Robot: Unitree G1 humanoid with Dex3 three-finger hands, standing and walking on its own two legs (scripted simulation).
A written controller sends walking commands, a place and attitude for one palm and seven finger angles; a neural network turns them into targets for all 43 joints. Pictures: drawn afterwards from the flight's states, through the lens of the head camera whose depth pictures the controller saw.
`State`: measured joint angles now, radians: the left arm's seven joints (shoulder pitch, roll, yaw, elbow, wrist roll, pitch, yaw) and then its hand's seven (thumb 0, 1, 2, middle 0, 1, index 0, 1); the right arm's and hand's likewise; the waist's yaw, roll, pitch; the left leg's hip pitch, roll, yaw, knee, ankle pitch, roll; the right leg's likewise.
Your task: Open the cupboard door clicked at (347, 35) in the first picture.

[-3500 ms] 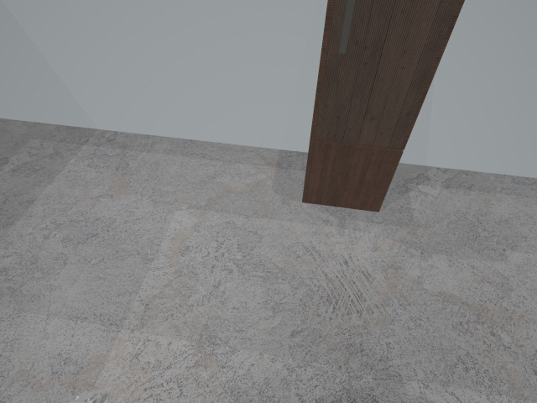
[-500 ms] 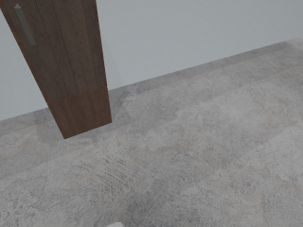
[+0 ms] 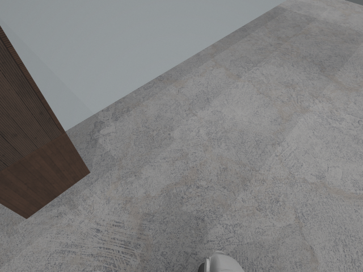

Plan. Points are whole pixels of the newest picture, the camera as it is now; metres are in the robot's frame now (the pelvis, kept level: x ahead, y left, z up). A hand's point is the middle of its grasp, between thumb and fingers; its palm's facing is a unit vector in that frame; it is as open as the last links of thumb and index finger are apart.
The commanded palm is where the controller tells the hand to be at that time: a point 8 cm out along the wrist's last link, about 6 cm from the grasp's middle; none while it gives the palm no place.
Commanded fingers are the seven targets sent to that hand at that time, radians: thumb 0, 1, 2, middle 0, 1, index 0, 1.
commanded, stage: turn to face it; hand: left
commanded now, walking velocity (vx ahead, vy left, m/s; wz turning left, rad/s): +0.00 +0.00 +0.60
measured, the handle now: out of the picture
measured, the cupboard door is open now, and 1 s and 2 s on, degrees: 0 0 0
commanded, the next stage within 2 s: take the last steps up to it in 1.22 s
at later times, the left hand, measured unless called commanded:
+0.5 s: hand out of the picture +0.11 +0.23 -0.19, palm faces +0.29 -0.94 -0.19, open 7.3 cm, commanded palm none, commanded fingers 0.00 0.90 0.90 -0.20 -0.30 -0.20 -0.30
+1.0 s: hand out of the picture +0.06 +0.19 -0.14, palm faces +0.54 -0.79 -0.29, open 7.4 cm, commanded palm none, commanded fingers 0.00 0.90 0.90 -0.20 -0.30 -0.20 -0.30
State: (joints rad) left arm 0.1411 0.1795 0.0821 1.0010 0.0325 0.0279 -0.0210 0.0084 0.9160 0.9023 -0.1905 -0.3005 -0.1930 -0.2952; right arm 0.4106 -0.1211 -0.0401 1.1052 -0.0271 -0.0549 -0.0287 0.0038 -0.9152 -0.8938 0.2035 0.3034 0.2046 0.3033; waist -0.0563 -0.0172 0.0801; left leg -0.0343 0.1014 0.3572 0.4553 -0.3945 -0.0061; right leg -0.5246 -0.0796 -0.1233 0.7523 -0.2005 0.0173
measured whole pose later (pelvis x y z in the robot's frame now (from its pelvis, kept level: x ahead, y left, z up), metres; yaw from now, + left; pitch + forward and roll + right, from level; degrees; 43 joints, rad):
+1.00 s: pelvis +0.08 -0.04 +0.00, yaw +33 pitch +0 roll +1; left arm 0.19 0.18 0.04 0.88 0.02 0.01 0.02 0.01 0.91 0.90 -0.20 -0.30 -0.20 -0.30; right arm 0.20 -0.27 -0.10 0.94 -0.02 0.07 0.02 0.01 -0.91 -0.89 0.20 0.30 0.21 0.30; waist -0.02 0.07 0.05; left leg -0.50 -0.05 -0.07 0.96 -0.42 -0.03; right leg -0.25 -0.05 -0.09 0.57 -0.31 -0.01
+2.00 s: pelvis +0.14 +0.04 +0.00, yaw +47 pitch -2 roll +0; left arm 0.20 0.13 0.05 1.02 0.01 -0.07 0.01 0.00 0.93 0.90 -0.20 -0.30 -0.20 -0.30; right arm 0.44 -0.16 -0.05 1.17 -0.02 0.00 0.00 0.01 -0.91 -0.89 0.20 0.30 0.20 0.30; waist -0.03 0.04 0.02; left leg -0.33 0.03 0.03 1.05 -0.41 0.02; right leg -0.23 -0.04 -0.15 0.53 -0.27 -0.03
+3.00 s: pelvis +0.22 +0.18 +0.00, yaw +47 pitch +0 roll +1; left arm 0.15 0.16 0.04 0.98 0.03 0.01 0.03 0.01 0.91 0.90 -0.20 -0.30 -0.20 -0.30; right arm 0.19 -0.20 -0.06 1.04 -0.01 0.06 -0.02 0.01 -0.91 -0.89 0.20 0.30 0.20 0.30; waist 0.01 0.03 0.07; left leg -0.33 0.01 0.01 0.90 -0.48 -0.05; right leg -0.29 -0.05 -0.09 0.51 -0.21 -0.03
